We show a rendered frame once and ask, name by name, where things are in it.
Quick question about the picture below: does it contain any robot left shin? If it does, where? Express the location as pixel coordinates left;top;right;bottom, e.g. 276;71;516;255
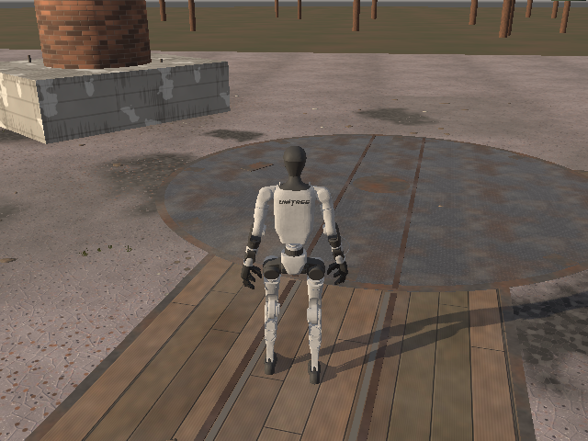
265;302;277;363

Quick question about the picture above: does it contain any robot left forearm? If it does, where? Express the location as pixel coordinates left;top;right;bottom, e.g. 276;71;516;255
243;224;261;266

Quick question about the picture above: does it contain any robot left hand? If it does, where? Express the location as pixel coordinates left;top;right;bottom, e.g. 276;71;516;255
241;265;262;289

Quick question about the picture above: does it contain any robot right hand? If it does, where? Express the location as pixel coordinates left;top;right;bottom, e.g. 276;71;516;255
327;261;348;285

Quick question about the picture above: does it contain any right robot upper arm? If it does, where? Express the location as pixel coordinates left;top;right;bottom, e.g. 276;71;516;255
313;186;337;236

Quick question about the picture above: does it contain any robot right forearm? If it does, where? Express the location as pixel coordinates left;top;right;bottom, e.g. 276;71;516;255
328;223;345;264

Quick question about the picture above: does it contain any robot head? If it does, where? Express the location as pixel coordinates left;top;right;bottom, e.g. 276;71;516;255
278;146;311;191

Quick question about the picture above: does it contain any left robot upper arm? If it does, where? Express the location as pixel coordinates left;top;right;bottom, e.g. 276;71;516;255
252;186;276;237

